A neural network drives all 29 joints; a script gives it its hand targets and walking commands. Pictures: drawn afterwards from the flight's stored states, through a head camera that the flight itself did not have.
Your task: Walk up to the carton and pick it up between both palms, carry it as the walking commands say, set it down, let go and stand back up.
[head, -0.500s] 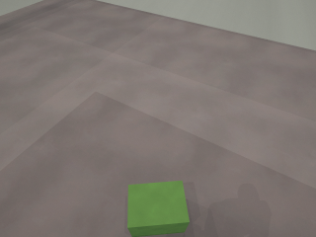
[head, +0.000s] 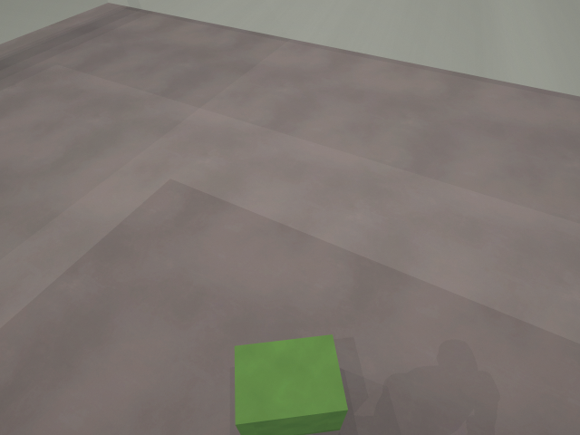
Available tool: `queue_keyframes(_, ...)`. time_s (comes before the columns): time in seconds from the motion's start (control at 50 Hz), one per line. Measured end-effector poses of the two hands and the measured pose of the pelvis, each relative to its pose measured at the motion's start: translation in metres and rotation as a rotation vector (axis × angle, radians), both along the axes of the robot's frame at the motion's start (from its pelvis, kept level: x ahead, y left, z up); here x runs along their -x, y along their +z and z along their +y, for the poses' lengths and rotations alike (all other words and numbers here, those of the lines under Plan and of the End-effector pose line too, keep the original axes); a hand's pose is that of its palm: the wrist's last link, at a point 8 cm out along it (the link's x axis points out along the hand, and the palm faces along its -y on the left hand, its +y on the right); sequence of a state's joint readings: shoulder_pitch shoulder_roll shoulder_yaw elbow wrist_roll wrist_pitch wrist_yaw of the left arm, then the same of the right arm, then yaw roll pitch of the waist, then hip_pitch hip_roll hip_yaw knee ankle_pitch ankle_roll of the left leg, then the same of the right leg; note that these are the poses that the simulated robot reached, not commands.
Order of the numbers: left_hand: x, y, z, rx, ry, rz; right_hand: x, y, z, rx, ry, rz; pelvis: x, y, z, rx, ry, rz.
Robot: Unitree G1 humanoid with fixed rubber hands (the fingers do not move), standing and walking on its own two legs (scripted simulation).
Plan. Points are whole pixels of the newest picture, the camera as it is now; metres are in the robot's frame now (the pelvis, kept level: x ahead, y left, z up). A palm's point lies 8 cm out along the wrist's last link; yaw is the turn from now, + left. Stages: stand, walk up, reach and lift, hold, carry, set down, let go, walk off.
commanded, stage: stand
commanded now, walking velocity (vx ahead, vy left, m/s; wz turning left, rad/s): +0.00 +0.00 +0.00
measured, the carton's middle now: (288, 389) +0.39 +0.03 -0.66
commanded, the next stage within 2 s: reach and lift in 1.28 s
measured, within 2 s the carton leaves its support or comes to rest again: neither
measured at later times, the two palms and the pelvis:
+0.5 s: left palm out of the picture -0.10 +0.19 -0.15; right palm out of the picture -0.08 -0.20 -0.15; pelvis -0.03 -0.01 +0.00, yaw +0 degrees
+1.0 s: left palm out of the picture -0.12 +0.19 -0.15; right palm out of the picture -0.10 -0.21 -0.15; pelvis -0.05 -0.01 +0.00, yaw +0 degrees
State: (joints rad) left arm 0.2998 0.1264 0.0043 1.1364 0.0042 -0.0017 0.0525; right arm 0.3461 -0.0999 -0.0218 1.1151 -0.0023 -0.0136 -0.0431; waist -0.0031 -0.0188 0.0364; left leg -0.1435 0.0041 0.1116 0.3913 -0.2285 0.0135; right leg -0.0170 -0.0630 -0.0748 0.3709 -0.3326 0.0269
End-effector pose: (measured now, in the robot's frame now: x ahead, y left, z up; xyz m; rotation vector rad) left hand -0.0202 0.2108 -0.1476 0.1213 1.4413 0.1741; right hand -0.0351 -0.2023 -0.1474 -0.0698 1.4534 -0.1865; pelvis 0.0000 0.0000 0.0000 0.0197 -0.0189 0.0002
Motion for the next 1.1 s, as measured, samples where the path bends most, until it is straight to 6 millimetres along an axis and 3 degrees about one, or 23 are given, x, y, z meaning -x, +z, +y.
queue_keyframes(0.2,0.054,0.001,-0.014,0.025,0.019,0.081,0.013,0.003,-0.011,0.013,0.002,-0.006,0.015,0.001,-0.005,0.009,-0.001,-0.002)
queue_keyframes(0.36,0.077,0.003,-0.022,0.033,0.021,0.106,0.032,0.002,-0.007,-0.003,-0.001,0.012,0.025,0.001,-0.007,0.016,-0.001,0.001)
queue_keyframes(0.56,0.083,0.002,-0.022,0.035,0.028,0.068,0.047,-0.002,0.001,-0.026,0.003,0.007,0.038,0.001,-0.007,0.015,0.001,-0.013)
queue_keyframes(0.76,0.106,0.003,-0.024,0.042,0.036,0.112,0.073,0.001,-0.006,-0.015,0.002,0.051,0.049,0.0,-0.009,0.008,0.001,-0.009)
queue_keyframes(0.88,0.108,0.002,-0.028,0.051,0.028,0.103,0.071,0.002,-0.012,-0.008,0.007,0.033,0.053,0.0,-0.01,0.015,0.004,-0.009)
queue_keyframes(1.1,0.087,0.001,-0.02,0.035,0.009,0.049,0.061,0.001,-0.009,-0.011,0.016,0.007,0.054,0.0,-0.011,0.018,0.003,0.0)
